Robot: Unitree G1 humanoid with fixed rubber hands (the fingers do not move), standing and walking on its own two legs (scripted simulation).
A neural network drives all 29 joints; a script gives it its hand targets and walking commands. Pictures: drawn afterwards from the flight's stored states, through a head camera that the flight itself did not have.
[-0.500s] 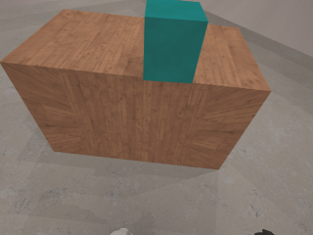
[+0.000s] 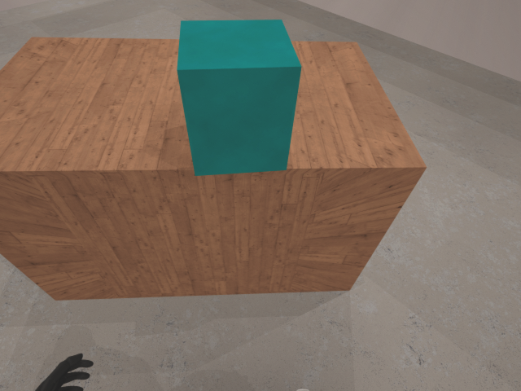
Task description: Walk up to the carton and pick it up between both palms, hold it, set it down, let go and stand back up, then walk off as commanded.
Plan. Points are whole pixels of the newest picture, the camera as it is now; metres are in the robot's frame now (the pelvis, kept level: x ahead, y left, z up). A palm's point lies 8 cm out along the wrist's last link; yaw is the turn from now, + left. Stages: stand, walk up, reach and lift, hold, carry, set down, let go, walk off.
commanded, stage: walk up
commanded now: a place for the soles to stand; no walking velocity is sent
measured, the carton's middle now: (237, 100) +0.69 +0.04 +0.08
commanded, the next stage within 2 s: none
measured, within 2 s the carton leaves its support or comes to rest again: neither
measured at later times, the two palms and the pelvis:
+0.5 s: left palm (39, 368) +0.20 +0.35 -0.11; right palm (414, 337) +0.24 -0.27 -0.08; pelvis +0.14 +0.04 -0.02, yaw +2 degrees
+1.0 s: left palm (75, 285) +0.33 +0.33 -0.08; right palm (406, 286) +0.33 -0.29 -0.09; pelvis +0.25 +0.01 -0.01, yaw +1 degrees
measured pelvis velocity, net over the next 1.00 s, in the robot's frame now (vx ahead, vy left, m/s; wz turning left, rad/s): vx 0.25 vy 0.01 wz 0.01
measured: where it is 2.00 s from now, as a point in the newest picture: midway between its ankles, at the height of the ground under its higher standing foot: (244, 381)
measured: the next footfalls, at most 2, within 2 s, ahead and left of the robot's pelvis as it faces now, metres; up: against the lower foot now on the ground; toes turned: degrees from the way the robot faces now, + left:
right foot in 0.02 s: +0.14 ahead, -0.12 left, +0.00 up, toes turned -1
left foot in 0.38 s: +0.23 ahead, +0.15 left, +0.00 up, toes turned +6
